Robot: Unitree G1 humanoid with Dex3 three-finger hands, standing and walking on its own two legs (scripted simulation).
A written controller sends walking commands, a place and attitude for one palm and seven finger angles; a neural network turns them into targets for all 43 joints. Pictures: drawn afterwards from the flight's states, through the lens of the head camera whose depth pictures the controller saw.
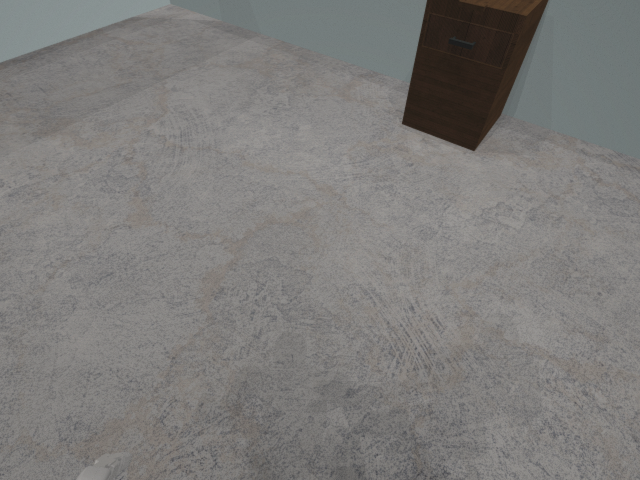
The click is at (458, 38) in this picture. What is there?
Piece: drawer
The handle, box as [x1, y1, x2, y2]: [448, 36, 475, 49]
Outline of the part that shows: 448,42 470,49 475,43 469,43 458,40 454,36 450,38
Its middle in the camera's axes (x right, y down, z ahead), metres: +0.65 -0.90 +1.76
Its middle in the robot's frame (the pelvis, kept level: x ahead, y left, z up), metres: +1.92 -0.57 -0.24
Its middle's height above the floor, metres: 0.52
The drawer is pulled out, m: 0.00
